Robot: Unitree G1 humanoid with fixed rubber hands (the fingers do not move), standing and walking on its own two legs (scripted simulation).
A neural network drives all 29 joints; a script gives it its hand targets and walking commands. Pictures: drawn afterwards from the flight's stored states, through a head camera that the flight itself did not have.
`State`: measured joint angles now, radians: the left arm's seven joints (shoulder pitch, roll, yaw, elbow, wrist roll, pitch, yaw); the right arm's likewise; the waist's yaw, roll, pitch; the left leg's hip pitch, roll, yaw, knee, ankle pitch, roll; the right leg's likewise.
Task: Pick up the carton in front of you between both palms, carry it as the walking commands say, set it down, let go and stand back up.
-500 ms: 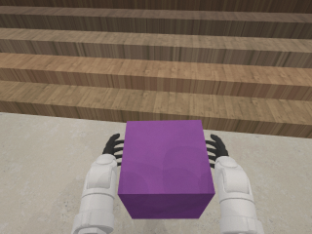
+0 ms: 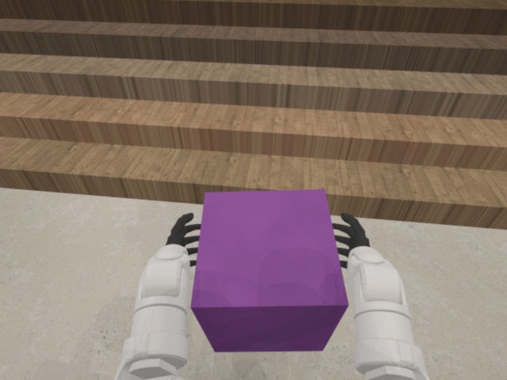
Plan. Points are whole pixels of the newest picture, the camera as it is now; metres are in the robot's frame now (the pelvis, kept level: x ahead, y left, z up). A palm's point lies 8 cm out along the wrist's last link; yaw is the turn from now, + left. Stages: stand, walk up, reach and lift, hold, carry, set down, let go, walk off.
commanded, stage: hold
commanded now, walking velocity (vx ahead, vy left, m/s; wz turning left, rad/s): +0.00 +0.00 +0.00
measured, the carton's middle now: (266, 275) +0.31 -0.01 -0.02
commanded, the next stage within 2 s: carry in 0.22 s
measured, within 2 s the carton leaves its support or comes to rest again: neither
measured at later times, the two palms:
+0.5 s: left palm (173, 233) +0.32 +0.16 +0.07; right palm (349, 227) +0.34 -0.14 +0.07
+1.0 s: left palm (172, 158) +0.52 +0.19 +0.09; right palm (310, 145) +0.56 -0.10 +0.10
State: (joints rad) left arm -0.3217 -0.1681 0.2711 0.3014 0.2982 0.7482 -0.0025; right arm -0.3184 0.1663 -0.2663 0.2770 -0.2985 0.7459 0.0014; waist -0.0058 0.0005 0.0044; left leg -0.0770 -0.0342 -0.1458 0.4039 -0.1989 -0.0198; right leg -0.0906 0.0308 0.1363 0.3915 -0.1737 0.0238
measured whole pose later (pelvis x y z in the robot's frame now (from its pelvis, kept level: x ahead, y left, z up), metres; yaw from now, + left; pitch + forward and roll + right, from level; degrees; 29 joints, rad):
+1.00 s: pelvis +0.29 +0.02 +0.00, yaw +4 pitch +7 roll +2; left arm -0.02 -0.13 0.06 -0.53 0.05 1.21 0.14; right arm -0.05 0.13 -0.05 -0.50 -0.04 1.19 -0.12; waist 0.04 -0.06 -0.12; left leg -0.56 0.04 0.13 0.90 -0.34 0.01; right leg -0.07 -0.04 -0.14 0.30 -0.34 -0.02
